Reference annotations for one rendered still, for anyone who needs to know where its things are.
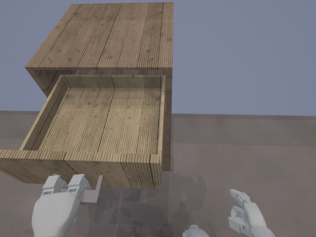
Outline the right robot hand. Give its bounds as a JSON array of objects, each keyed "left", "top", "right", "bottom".
[{"left": 228, "top": 189, "right": 267, "bottom": 236}]

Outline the cabinet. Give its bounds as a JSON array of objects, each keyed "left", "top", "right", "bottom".
[{"left": 25, "top": 2, "right": 174, "bottom": 171}]

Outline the robot right shin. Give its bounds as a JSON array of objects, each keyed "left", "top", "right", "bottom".
[{"left": 189, "top": 225, "right": 199, "bottom": 229}]

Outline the left robot hand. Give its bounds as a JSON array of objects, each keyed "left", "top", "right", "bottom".
[{"left": 32, "top": 174, "right": 91, "bottom": 237}]

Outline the handle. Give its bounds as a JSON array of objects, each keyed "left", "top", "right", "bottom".
[{"left": 53, "top": 173, "right": 104, "bottom": 205}]

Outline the robot right forearm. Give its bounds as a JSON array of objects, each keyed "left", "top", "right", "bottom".
[{"left": 249, "top": 226, "right": 275, "bottom": 237}]

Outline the drawer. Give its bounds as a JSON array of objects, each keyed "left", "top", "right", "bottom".
[{"left": 0, "top": 75, "right": 166, "bottom": 189}]

